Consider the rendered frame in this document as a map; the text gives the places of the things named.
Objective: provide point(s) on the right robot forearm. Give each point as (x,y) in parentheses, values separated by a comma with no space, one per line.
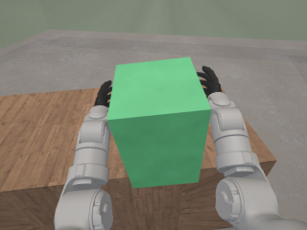
(234,154)

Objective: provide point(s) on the robot left upper arm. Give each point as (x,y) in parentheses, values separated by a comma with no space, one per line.
(84,210)

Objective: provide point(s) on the robot right hand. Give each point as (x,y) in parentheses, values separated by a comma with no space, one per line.
(211,83)

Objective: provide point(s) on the carton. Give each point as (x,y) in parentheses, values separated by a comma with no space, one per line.
(159,117)

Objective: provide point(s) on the left robot forearm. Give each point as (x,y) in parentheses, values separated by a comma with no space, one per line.
(89,170)

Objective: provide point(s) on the robot right upper arm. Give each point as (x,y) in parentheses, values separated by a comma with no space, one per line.
(249,203)

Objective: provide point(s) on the pedestal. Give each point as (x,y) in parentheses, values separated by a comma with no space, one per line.
(38,139)

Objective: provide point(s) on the robot left hand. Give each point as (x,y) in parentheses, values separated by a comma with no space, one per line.
(102,96)

